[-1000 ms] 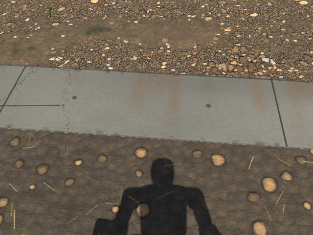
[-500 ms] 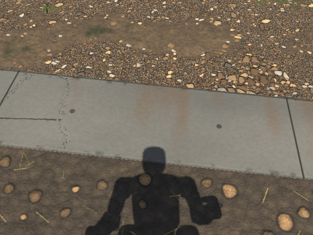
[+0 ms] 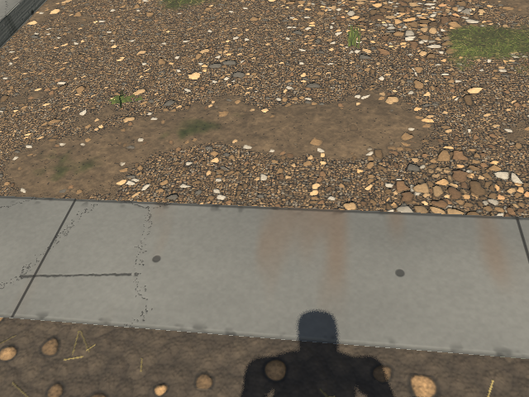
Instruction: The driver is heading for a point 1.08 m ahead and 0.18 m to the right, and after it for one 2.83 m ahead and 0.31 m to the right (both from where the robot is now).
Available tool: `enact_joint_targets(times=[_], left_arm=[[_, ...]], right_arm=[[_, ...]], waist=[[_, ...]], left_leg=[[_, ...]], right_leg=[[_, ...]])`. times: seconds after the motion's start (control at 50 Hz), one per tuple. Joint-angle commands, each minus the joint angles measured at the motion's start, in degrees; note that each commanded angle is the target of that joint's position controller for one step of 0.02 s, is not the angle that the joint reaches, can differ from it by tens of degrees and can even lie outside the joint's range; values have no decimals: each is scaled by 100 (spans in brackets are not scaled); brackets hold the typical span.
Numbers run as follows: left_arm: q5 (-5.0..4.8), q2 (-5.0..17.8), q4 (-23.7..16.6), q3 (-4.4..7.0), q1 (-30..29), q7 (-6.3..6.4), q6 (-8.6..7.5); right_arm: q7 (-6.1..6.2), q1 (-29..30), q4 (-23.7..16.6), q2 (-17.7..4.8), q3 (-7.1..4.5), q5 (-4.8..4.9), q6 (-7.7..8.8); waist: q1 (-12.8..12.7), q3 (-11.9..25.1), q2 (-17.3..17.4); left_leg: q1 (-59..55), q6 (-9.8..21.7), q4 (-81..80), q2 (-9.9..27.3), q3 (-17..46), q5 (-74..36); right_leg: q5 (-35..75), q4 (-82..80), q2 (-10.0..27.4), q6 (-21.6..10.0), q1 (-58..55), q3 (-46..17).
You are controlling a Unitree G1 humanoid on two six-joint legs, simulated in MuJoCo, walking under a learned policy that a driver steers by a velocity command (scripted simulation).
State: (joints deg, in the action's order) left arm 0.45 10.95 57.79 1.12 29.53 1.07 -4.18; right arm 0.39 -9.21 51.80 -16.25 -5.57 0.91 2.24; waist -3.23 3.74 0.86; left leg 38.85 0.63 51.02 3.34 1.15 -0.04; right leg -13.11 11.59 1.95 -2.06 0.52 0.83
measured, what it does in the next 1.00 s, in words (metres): walks ahead: left foot, then right foot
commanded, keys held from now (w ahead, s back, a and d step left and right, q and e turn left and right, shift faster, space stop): w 0.46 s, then no key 0.02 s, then e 0.52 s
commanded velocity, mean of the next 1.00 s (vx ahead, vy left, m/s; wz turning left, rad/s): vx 0.31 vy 0.00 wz -0.19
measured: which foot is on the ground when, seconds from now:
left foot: up 0.00-0.22, down 0.24-0.74, up 0.76-1.00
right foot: down 0.00-0.24, up 0.26-0.72, down 0.74-1.00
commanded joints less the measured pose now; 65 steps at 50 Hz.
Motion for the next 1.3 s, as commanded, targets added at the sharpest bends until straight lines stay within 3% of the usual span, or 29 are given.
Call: enact_joint_targets(times=[0.02,0.14,0.18,0.22,0.24,0.26,0.28,0.3,0.32,0.34,0.38,0.48,0.54,0.64,0.72,0.74,0.76,0.78,0.8,0.82,0.84,0.92,1.12,1.18,1.2,1.22,1.24,1.26,1.3], left_arm=[[-15,911,-158,175,229,46,-48],[-130,1058,3,284,441,43,23],[-182,1137,20,346,317,38,52],[-197,1204,-63,384,-50,40,70],[-155,1103,-145,348,-197,30,62],[6,825,-377,237,-260,8,17],[-97,86,-419,59,265,-41,-143],[-286,762,-403,232,-202,-58,-288],[-350,1007,-559,304,-668,-71,-354],[-293,964,-555,317,-852,-31,-350],[-185,747,-552,364,-811,-7,-237],[-102,650,-857,398,-1399,-3,-50],[-77,453,-1023,292,-1948,-88,-94],[-99,591,-1366,247,-2655,-280,-48],[-34,1155,-1313,488,-1668,-432,-76],[-3,1524,-1275,611,-1203,-380,-78],[29,1975,-1421,670,-1167,-286,-9],[32,1744,-1561,580,-1143,-266,13],[21,1483,-1755,534,-1508,-249,57],[-46,1261,-1844,477,-1915,-199,102],[-83,1153,-1896,433,-2123,-168,149],[53,1273,-2032,493,-2237,-102,247],[-52,1411,-2289,586,-2081,120,506],[-139,1380,-2375,570,-2196,150,590],[-158,1255,-2394,533,-2172,156,604],[-170,808,-2364,435,-1953,149,606],[-212,941,-2701,478,-2234,102,479],[-144,1378,-2684,577,-2278,68,392],[-59,1419,-2352,647,-1853,36,440]], right_arm=[[-71,1205,-609,-31,91,34,170],[-255,1721,-862,-35,216,104,313],[-296,1549,-882,-142,203,100,344],[-269,513,-605,-443,42,88,358],[-211,-587,-269,-785,-130,116,352],[-116,-1713,-67,-1306,-252,32,306],[-183,-1818,5,-1423,-210,-24,302],[-190,-1420,-49,-859,-55,-32,331],[-189,-898,-146,-577,36,-12,348],[-215,-442,-240,-427,94,-21,352],[-248,-165,-215,-171,166,-112,367],[-131,-539,62,-385,158,-115,413],[-21,-492,76,-445,184,-173,356],[111,-757,249,-653,159,-109,245],[260,-414,57,-785,77,-26,-17],[265,-593,-56,-775,97,-100,-32],[172,-1279,-171,-163,280,-359,25],[63,-1406,-174,-236,330,-243,121],[15,-960,-277,-631,217,-68,152],[54,-550,-389,-644,198,-1,112],[124,-366,-399,-633,171,-53,33],[257,-438,-498,-436,154,-137,-178],[236,133,-762,-491,109,-69,-109],[124,-389,-658,-544,57,2,-5],[119,-744,-562,-702,-7,-29,9],[139,-1101,-533,-1056,-87,-128,9],[77,-890,-611,-1488,-173,-350,35],[95,-386,-821,-1273,-145,-357,110],[207,79,-1013,-724,0,-164,126]], waist=[[-203,-992,-918],[-374,-1315,-954],[-164,-1268,-1045],[489,-664,-1057],[978,99,-831],[1307,1192,276],[916,1874,1810],[991,1192,1153],[827,451,868],[610,136,296],[294,-202,375],[165,-704,205],[250,-759,242],[439,-534,282],[-129,97,244],[-248,542,-275],[252,1273,-1630],[137,2214,-1523],[32,1809,-823],[121,1118,-292],[230,614,84],[502,306,-572],[225,314,-969],[554,384,-1054],[712,299,-859],[664,464,247],[561,-157,1579],[405,-513,1276],[237,-488,796]], left_leg=[[812,-119,-775,28,-179,-206],[243,37,-1882,-57,-386,374],[-317,226,-2164,-131,-404,693],[-1939,479,-2362,-449,-608,681],[-3536,688,-2321,-368,-453,591],[-5495,1064,-2215,1015,1189,881],[-6619,1837,-3287,2050,3868,2259],[-5951,1601,-3596,1850,3684,2448],[-5157,1354,-3620,1645,2758,1914],[-4328,1222,-3758,1403,2097,1256],[-3396,1133,-4073,972,1240,589],[-2934,1283,-4340,869,567,-1075],[-2671,962,-4172,501,-304,-2284],[-3542,790,-3729,795,-569,-2570],[-4040,492,-1699,726,-688,-3456],[-3369,178,-273,294,-865,-2243],[-1331,-226,1856,-617,-818,2570],[-515,-266,3133,-1001,271,4046],[-211,-170,3242,-653,590,3569],[-76,-162,2920,-428,491,3075],[-168,-199,2459,-238,436,2792],[-1086,-274,880,-299,277,2398],[-1399,-384,-909,-518,466,1864],[-2512,-109,-2254,-585,188,1572],[-3277,85,-2822,-246,323,1673],[-4024,463,-3262,1141,1595,2726],[-3511,1091,-4069,1930,3499,3890],[-3219,1181,-4106,1964,3386,4040],[-3188,734,-3918,1330,2058,2632]], right_leg=[[-47,-752,1146,-636,-124,-909],[529,-470,1387,-787,-369,-756],[1059,-228,1508,-732,-373,-749],[3127,818,1345,-563,-116,-450],[3614,2079,1021,-367,456,-145],[1663,4223,594,-128,1922,134],[-1934,5823,-433,88,3741,-363],[-1764,6510,-80,-27,4285,-894],[-1188,6529,218,-154,4477,-698],[-620,6295,498,-153,4146,-566],[-45,5827,751,-124,3606,-523],[601,4871,775,130,4025,-336],[1607,3271,462,118,3455,-63],[1980,2266,95,-80,3107,-27],[1335,1685,-386,-428,2027,254],[3163,1470,-17,-679,865,-374],[5616,2011,1430,-1664,-1120,-2298],[4722,1425,2063,-2418,-1721,-3905],[3636,1156,1733,-2121,-1150,-3422],[2710,973,1430,-1765,-389,-2846],[2160,768,1234,-1545,451,-2493],[1517,469,640,-1293,1796,-2007],[-488,483,466,-949,1678,-2766],[-1777,543,213,-705,2086,-2855],[-2220,904,-112,-426,2725,-2609],[-2435,2682,-693,-115,3568,-1683],[-1874,3656,-1063,-86,4821,-1045],[-1293,4264,-584,-27,4993,-1236],[-613,4849,-488,209,4641,-993]])
Keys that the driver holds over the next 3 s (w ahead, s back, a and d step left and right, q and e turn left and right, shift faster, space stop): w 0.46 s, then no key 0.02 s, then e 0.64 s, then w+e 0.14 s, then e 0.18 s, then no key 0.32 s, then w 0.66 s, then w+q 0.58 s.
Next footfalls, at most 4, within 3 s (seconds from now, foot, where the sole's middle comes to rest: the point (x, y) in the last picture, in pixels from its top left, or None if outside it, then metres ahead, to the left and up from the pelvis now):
0.24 left None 0.25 0.17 -0.79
0.74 right None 0.54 -0.02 -0.79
1.20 left None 0.54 0.20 -0.79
1.64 right None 0.52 -0.10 -0.79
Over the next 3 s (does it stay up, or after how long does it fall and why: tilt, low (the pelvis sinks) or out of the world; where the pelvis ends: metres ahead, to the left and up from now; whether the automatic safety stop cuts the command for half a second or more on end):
stays up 1.00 -0.23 -0.04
